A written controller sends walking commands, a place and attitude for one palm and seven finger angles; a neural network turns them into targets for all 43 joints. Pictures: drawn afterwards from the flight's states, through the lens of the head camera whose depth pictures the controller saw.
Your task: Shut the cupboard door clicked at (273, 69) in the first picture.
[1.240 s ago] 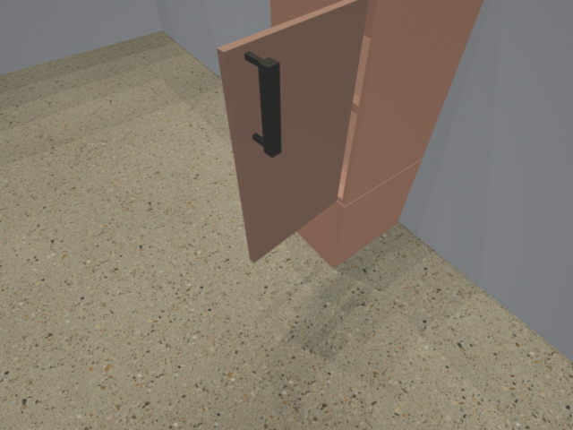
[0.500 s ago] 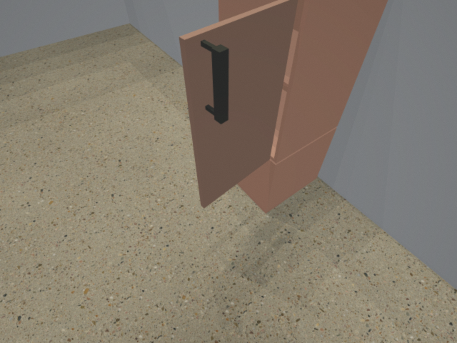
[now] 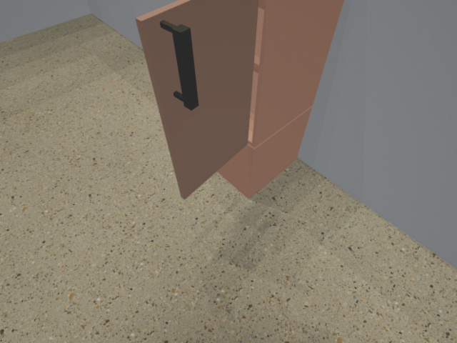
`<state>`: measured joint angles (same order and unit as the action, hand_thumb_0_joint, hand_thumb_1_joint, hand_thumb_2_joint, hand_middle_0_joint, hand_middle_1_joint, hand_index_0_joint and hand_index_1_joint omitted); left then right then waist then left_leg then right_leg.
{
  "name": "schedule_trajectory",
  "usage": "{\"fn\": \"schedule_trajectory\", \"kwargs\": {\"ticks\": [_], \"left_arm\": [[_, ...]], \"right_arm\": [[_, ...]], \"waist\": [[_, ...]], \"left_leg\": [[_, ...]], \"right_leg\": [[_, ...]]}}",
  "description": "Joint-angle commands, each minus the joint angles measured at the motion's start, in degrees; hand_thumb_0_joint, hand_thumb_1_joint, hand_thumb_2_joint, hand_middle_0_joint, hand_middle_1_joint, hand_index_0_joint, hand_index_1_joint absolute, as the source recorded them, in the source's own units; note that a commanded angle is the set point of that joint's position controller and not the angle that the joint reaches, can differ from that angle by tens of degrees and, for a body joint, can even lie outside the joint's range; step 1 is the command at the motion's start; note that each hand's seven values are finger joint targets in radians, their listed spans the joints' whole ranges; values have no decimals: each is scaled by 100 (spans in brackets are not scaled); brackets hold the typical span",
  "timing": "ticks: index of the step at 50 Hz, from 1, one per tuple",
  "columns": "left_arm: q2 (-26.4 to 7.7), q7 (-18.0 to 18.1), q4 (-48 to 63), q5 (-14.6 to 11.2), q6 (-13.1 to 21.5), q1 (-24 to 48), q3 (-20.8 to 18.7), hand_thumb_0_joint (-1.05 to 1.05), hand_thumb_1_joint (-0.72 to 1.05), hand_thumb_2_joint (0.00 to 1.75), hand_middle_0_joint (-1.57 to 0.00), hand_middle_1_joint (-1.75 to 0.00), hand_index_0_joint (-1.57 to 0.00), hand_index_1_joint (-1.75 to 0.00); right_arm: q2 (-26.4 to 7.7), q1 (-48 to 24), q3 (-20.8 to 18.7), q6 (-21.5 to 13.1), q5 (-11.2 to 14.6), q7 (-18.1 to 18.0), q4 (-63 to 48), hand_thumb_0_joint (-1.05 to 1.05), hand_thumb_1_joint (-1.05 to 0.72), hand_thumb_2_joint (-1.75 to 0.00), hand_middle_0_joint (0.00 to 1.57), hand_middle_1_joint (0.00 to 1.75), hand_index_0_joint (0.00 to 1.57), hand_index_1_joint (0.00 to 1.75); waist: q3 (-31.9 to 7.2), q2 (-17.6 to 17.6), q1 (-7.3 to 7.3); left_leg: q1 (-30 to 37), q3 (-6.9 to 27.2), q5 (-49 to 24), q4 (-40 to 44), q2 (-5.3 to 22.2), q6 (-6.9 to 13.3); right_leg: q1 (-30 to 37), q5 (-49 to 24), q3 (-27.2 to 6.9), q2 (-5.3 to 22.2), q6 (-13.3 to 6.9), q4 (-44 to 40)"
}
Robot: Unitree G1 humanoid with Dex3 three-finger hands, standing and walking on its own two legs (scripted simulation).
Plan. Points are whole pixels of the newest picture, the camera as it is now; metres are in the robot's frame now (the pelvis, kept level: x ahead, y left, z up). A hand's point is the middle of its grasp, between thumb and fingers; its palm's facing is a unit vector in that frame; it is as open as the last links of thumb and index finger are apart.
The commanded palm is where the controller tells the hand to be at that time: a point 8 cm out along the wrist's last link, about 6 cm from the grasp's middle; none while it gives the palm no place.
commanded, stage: walk around to get in front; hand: left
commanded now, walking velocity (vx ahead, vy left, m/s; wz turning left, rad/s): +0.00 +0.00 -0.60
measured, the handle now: (179, 67) +0.60 +0.14 +0.15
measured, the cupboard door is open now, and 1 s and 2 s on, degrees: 96 96 96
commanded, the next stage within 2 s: none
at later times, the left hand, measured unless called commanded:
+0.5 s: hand out of the picture +0.08 +0.19 -0.17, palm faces -0.21 -0.95 -0.24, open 7.4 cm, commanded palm none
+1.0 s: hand (179, 313) +0.20 +0.12 -0.18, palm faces -0.57 -0.79 -0.24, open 7.4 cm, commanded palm none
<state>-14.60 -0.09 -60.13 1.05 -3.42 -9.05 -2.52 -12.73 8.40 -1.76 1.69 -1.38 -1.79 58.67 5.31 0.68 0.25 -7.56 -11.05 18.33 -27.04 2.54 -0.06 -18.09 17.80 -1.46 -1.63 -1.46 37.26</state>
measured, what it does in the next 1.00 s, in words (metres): steps on the spot, turning right: left foot, then right foot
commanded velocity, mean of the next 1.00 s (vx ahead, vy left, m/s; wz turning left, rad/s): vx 0.00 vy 0.00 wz -0.60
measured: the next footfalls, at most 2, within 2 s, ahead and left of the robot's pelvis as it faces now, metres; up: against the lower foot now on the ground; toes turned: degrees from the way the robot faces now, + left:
left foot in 0.52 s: +0.09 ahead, +0.11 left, +0.00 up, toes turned -30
right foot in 0.80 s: -0.02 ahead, -0.16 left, +0.00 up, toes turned -28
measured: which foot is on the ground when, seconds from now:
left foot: down 0.00-0.10, up 0.12-0.50, down 0.52-1.00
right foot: down 0.00-0.52, up 0.54-0.78, down 0.80-0.98, up 1.00-1.00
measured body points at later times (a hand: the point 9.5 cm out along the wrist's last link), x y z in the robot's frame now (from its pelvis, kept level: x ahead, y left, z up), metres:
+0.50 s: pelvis -0.01 +0.00 +0.01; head +0.06 -0.01 +0.45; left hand +0.09 +0.24 -0.15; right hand +0.06 -0.28 -0.13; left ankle +0.01 +0.14 -0.72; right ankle +0.01 -0.11 -0.73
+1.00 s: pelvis -0.01 +0.00 -0.01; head +0.05 -0.02 +0.43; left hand +0.23 +0.16 -0.16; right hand -0.10 -0.27 -0.14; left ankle +0.07 +0.11 -0.74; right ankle -0.05 -0.14 -0.73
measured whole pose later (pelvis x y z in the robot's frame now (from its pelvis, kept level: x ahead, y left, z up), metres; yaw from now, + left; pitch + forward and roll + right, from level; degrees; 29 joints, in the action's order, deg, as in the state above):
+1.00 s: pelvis -0.01 +0.00 -0.01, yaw -35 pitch +1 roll -1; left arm -15.4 -0.6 -51.9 1.0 -4.0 -7.8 -3.7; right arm -15.4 10.6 -2.6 0.8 -0.6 -1.5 50.5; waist 6.4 1.6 -1.6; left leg -18.9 -3.4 19.1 -36.8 4.3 -1.8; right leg -23.4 18.4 -6.3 -1.8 1.8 38.8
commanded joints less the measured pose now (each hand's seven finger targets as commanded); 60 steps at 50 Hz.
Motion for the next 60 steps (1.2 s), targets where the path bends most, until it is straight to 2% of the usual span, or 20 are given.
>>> {"fn": "schedule_trajectory", "kwargs": {"ticks": [1, 3, 4, 5, 7, 11, 23, 24, 26, 27, 31, 37, 38, 39, 40, 47, 49, 50, 55, 60], "left_arm": [[-434, -29, 739, 24, 44, 26, -280, 0, 90, 90, -20, -30, -20, -30], [-425, -69, 651, 42, 101, -608, -336, 0, 90, 90, -20, -30, -20, -30], [-714, -44, 560, 73, 163, -1030, -430, 0, 90, 90, -20, -30, -20, -30], [-1352, 68, 573, 108, 240, -1173, -547, 0, 90, 90, -20, -30, -20, -30], [-1180, 158, 724, 37, 205, -812, -523, 0, 90, 90, -20, -30, -20, -30], [-814, 209, 851, 29, 295, -542, -464, 0, 90, 90, -20, -30, -20, -30], [-919, 123, 905, 60, 148, -344, -530, 0, 90, 90, -20, -30, -20, -30], [-835, 104, 978, 14, 131, -176, -492, 0, 90, 90, -20, -30, -20, -30], [-412, -41, 1284, -81, 131, -46, -384, 0, 90, 90, -20, -30, -20, -30], [-663, -110, 1452, -11, 162, 189, -466, 0, 90, 90, -20, -30, -20, -30], [-435, -195, 1332, 19, 80, 194, -407, 0, 90, 90, -20, -30, -20, -30], [-522, -249, 1231, -12, 167, -228, -365, 0, 90, 90, -20, -30, -20, -30], [-875, -202, 1146, 14, 226, -557, -427, 0, 90, 90, -20, -30, -20, -30], [-1603, -87, 1080, 79, 274, -810, -570, 0, 90, 90, -20, -30, -20, -30], [-1811, -14, 1013, -5, 262, -1112, -570, 0, 90, 90, -20, -30, -20, -30], [-1199, 40, 1302, 13, 136, 387, -413, 0, 90, 90, -20, -30, -20, -30], [-538, -74, 1530, -99, 40, 319, -267, 0, 90, 90, -20, -30, -20, -30], [-762, -125, 1630, -54, 61, 530, -315, 0, 90, 90, -20, -30, -20, -30], [-324, -250, 1438, -10, 61, 565, -240, 0, 90, 90, -20, -30, -20, -30], [-512, -212, 1213, -17, 184, -127, -286, 0, 90, 90, -20, -30, -20, -30]], "right_arm": [[-1183, 64, -363, -126, -88, -108, -432, 0, -90, -90, 20, 30, 20, 30], [-1213, -161, -387, -107, -58, -102, -535, 0, -90, -90, 20, 30, 20, 30], [-1090, -292, -404, -56, 13, -93, -637, 0, -90, -90, 20, 30, 20, 30], [-611, -230, -346, -25, 110, -46, -848, 0, -90, -90, 20, 30, 20, 30], [-596, -412, -346, 63, 97, -19, -847, 0, -90, -90, 20, 30, 20, 30], [-414, -236, -282, 29, 93, -7, -759, 0, -90, -90, 20, 30, 20, 30], [-427, -29, -290, -87, 197, -96, -870, 0, -90, -90, 20, 30, 20, 30], [-565, 249, -309, -128, 180, -142, -776, 0, -90, -90, 20, 30, 20, 30], [-1478, 310, -453, -184, 6, -206, -918, 0, -90, -90, 20, 30, 20, 30], [-1526, 118, -442, -169, -21, -246, -1081, 0, -90, -90, 20, 30, 20, 30], [-1039, -79, -336, -220, -102, -165, -1112, 0, -90, -90, 20, 30, 20, 30], [-1354, 197, -440, -124, -27, -49, -1084, 0, -90, -90, 20, 30, 20, 30], [-1211, 158, -427, -112, 26, -5, -1192, 0, -90, -90, 20, 30, 20, 30], [-680, 72, -313, -114, 108, 24, -1410, 0, -90, -90, 20, 30, 20, 30], [-816, -109, -233, -57, 131, -17, -1483, 0, -90, -90, 20, 30, 20, 30], [-557, 943, -199, -120, 125, -7, -836, 0, -90, -90, 20, 30, 20, 30], [-1537, 1076, -365, -233, -47, -63, -909, 0, -90, -90, 20, 30, 20, 30], [-1718, 998, -380, -244, -61, -111, -1036, 0, -90, -90, 20, 30, 20, 30], [-1203, 769, -283, -264, -105, -88, -975, 0, -90, -90, 20, 30, 20, 30], [-1313, 790, -382, -172, 1, -2, -942, 0, -90, -90, 20, 30, 20, 30]], "waist": [[-134, -890, 59], [-357, -596, 337], [-314, 343, 532], [-400, 2141, 474], [-149, 957, 315], [-895, 433, 86], [-969, 779, -33], [-1015, 566, -191], [-732, -1922, -254], [-491, -1146, -201], [-512, -1367, 24], [-724, -1140, 122], [-822, -441, 266], [-954, 1609, 362], [-975, 1600, 640], [-971, 467, -383], [-713, -2212, -353], [-650, -1457, -382], [-688, -1501, -168], [-909, -983, 73]], "left_leg": [[8, 1168, -2838, 645, 2133, 968], [-224, 586, -2732, -299, 1703, 506], [-863, 209, -1556, -1533, 1019, 86], [-2084, 101, 1596, -3119, -68, -301], [-2437, 1294, 1562, -4199, 63, -235], [-2101, 1283, 754, -3654, 103, -354], [-548, 1257, 200, -338, -253, -225], [363, 1261, -244, 419, -83, -145], [828, 3636, -389, 1583, 2449, 877], [-247, 3509, -888, 1433, 2760, 1315], [80, 1526, -3359, 451, 1514, 761], [-487, 798, -2879, -612, 1334, 171], [-1228, 543, -2035, -1441, 1031, -128], [-2559, 83, 981, -2844, 168, -489], [-2519, 901, 2090, -3646, 250, -409], [-219, 611, -196, -419, -11, -391], [254, 3237, -140, 1490, 2234, 498], [-440, 3468, -400, 1489, 2762, 1040], [229, 998, -3579, 339, 1638, 567], [-453, 424, -2530, -724, 1517, 22]], "right_leg": [[-513, 1162, -34, 384, 27, 1328], [347, 129, 213, 353, 10, 129], [868, -1753, -548, 685, -160, -1081], [1256, -3412, -2930, 2191, -845, -2015], [630, -1618, -3106, 1966, -1329, -2127], [1036, -2458, -2273, 1448, -1063, -1768], [607, -2269, -2688, 893, -632, -1415], [-77, -1747, -2470, 666, -369, -1235], [-1786, 1527, -520, -424, 317, 1048], [-1495, 1511, -344, -8, 440, 2205], [-1436, 1137, 56, 180, 489, 2278], [735, -361, 767, -14, 195, -489], [1627, -1804, 72, 489, -35, -1080], [2258, -3582, -2274, 2146, -751, -1580], [1714, -3531, -2615, 2622, -1338, -1705], [-239, -1974, -1617, 1159, -518, -813], [-1723, 1286, -193, -167, 296, 1317], [-1432, 1656, -218, 118, 344, 2396], [-1125, 1180, 432, 309, 402, 1769], [1016, -673, 680, 173, 104, -1115]]}}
